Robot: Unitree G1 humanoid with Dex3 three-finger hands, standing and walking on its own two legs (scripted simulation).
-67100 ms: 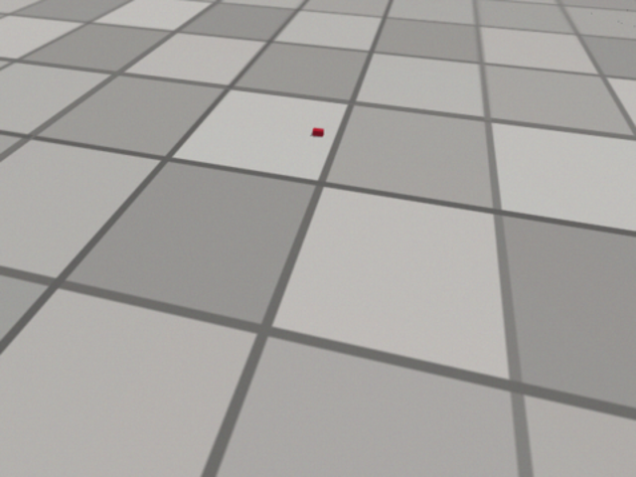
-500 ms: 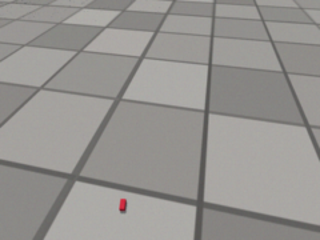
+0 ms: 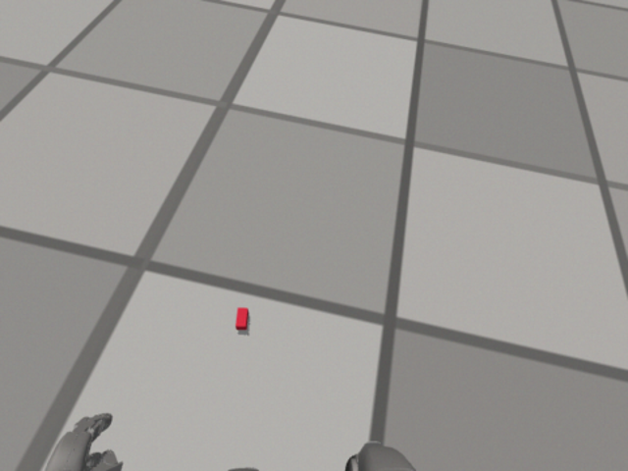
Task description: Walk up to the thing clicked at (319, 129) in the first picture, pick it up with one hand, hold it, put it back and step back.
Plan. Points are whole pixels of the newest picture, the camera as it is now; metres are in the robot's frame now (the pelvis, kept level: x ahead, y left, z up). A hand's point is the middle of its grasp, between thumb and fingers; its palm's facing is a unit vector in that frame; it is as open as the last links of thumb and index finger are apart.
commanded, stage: step back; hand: left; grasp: from above
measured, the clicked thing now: (242, 318) +0.57 +0.18 -0.74
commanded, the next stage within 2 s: none
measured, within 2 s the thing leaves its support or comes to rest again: neither
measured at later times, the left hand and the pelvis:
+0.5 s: hand out of the picture +0.02 +0.28 -0.14, palm faces -0.09 -0.91 -0.40, open 7.4 cm; pelvis -0.09 +0.02 +0.00, yaw -5 degrees
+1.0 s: hand out of the picture -0.11 +0.31 -0.14, palm faces -0.02 -0.95 -0.32, open 7.4 cm; pelvis -0.23 +0.05 +0.01, yaw -2 degrees
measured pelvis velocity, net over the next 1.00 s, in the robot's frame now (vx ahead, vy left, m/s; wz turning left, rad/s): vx -0.23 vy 0.05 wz -0.04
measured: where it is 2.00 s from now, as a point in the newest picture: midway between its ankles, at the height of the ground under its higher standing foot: outside the picture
